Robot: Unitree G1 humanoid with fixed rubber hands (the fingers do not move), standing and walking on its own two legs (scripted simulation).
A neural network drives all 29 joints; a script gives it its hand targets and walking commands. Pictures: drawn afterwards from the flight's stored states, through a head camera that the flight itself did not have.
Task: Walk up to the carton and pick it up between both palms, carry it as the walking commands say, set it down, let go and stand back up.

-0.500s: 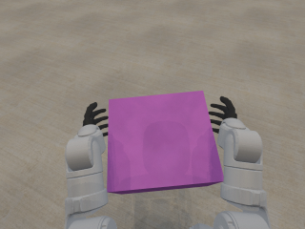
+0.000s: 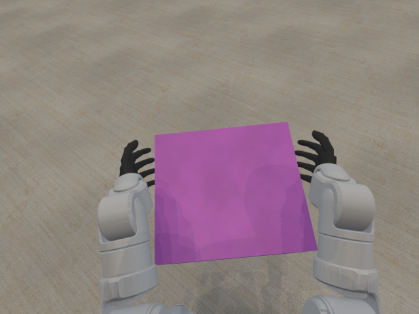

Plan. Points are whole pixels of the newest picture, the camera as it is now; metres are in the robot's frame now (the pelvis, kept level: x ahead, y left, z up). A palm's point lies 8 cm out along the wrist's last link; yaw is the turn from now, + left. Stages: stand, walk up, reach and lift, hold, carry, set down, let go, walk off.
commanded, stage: carry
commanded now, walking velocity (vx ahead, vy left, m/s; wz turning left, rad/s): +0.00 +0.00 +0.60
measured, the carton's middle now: (227, 197) +0.33 -0.03 +0.02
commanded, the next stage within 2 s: none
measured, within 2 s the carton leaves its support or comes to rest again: neither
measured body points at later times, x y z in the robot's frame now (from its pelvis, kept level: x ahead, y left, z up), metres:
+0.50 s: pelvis -0.11 +0.02 -0.01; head -0.08 +0.01 +0.44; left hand +0.17 +0.29 +0.10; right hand +0.27 -0.04 +0.09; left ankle -0.03 +0.15 -0.73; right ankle -0.08 -0.09 -0.73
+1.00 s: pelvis -0.22 +0.03 -0.01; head -0.19 +0.06 +0.44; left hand -0.05 +0.39 +0.09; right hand +0.16 +0.13 +0.10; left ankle -0.22 +0.16 -0.73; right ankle -0.14 -0.08 -0.68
